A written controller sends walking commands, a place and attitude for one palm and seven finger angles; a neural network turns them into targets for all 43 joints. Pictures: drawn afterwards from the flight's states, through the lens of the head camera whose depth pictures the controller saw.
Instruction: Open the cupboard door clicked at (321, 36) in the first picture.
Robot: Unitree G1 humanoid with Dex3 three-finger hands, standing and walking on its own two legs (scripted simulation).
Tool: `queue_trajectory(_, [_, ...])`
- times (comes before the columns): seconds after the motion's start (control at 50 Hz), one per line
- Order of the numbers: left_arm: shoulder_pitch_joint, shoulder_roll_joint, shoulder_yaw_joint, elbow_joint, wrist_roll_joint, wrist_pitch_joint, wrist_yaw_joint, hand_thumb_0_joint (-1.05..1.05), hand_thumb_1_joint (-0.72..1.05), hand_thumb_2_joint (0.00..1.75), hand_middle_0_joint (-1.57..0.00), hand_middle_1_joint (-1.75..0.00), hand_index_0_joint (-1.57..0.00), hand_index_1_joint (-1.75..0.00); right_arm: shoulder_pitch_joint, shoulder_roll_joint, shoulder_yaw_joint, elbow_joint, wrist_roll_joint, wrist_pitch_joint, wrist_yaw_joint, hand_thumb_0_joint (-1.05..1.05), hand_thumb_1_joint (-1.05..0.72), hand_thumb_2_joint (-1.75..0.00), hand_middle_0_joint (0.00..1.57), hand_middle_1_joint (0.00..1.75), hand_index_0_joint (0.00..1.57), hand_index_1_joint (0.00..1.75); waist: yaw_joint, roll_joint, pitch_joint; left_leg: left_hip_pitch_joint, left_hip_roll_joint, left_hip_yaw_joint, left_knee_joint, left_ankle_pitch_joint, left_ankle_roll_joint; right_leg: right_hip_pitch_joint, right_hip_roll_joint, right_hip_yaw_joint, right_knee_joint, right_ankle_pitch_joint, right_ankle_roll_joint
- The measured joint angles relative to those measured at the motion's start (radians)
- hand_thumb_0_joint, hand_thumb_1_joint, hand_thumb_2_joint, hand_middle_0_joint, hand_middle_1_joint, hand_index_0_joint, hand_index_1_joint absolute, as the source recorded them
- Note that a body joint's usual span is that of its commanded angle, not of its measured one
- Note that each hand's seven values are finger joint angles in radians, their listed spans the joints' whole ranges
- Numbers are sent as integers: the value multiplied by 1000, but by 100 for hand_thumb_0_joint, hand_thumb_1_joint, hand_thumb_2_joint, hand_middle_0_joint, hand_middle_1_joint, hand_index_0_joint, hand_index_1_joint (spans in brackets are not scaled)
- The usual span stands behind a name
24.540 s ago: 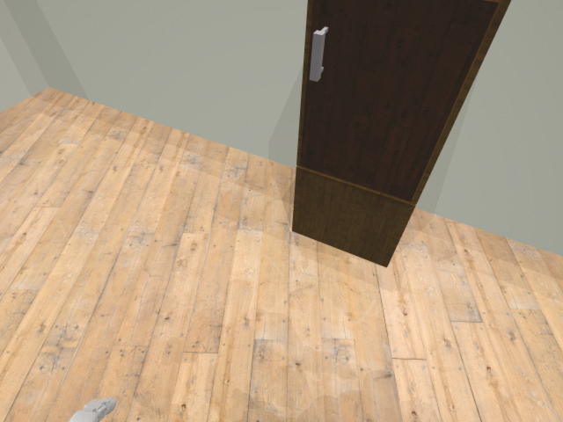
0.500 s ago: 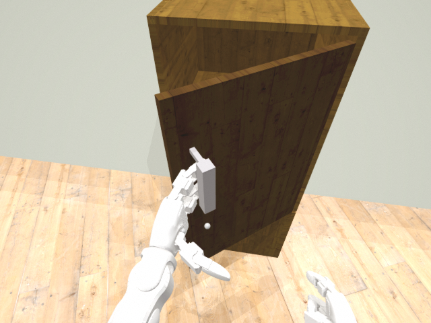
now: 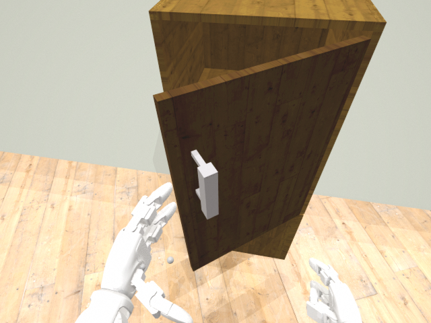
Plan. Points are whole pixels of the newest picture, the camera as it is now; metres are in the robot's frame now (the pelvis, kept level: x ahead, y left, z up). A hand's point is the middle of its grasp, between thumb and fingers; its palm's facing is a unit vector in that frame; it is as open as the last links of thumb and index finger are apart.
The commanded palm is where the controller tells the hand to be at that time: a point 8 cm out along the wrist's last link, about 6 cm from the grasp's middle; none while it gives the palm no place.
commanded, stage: slide the hand sideways off the handle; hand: left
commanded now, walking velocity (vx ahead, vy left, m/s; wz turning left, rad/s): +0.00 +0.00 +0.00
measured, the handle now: (203, 184) +0.33 +0.04 +0.12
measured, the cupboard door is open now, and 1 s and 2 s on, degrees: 39 39 39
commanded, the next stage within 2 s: draw the hand back to the body in 0.24 s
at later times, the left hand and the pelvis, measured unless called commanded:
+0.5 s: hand (146, 271) +0.18 +0.11 +0.12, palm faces -0.17 -0.98 -0.06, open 16.3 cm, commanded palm +0.15 +0.17 +0.13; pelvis -0.02 +0.00 -0.01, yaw +0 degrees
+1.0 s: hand (80, 258) +0.18 +0.19 +0.15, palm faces +0.15 -0.96 -0.22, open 15.3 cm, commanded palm +0.14 +0.24 +0.17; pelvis -0.01 +0.01 +0.01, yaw +0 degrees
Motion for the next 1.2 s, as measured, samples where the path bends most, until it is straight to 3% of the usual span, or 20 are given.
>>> queue_trajectory(0.28, [70,49,106,-21,-73,-44,-88,-1,-50,30,-15,-30,-15,-30,27,-23,-9,16,12,-47,-34,2,-91,-89,20,30,20,30,-2,6,-12,-49,7,-19,47,-5,-8,-39,8,-19,38,-6,-7])
queue_trajectory(0.44, [27,53,98,-28,-83,-54,-89,-2,-50,30,-15,-30,-15,-30,29,-27,-9,27,18,-88,-47,2,-91,-90,20,30,20,30,-8,13,-10,-64,7,-21,60,0,-5,-52,8,-21,46,1,-4])
queue_trajectory(0.6, [44,78,161,-62,-101,8,-90,-2,-50,30,-15,-30,-15,-30,36,-16,1,37,28,-89,-48,2,-91,-90,20,30,20,30,-4,19,-22,-22,6,-8,26,11,0,-15,7,-7,15,16,1])
queue_trajectory(0.86, [32,131,272,-90,-166,67,-163,-1,-47,31,-15,-30,-15,-30,12,-31,14,69,39,-129,-73,2,-90,-89,20,30,20,30,24,18,-11,34,1,-23,-15,30,7,58,3,-22,-51,42,9])
queue_trajectory(0.92, [21,151,268,-107,-80,76,-44,-1,-41,33,-16,-30,-15,-30,4,-22,15,74,26,-121,-100,2,-90,-89,20,30,20,30,38,13,5,63,6,-18,-45,41,6,86,8,-16,-88,60,9])
queue_trajectory(1.0, [41,130,272,-132,-12,75,83,-1,-31,38,-16,-30,-16,-30,-4,-8,17,79,12,-112,-113,2,-90,-89,20,30,20,30,41,5,31,97,7,-11,-100,65,10,121,9,-9,-150,91,11])
queue_trajectory(1.08, [59,136,278,-137,23,67,141,-1,-19,43,-17,-30,-16,-30,-7,-2,20,107,1,-108,-113,2,-90,-89,20,30,20,30,49,0,49,138,0,-4,-154,85,15,158,1,-2,-200,110,17])
queue_trajectory(1.2, [57,166,323,-124,40,55,180,-1,1,51,-17,-30,-17,-30,-17,2,23,159,-7,-105,-110,2,-90,-89,20,30,20,30,56,4,64,202,-11,8,-223,103,23,218,-11,10,-264,129,26])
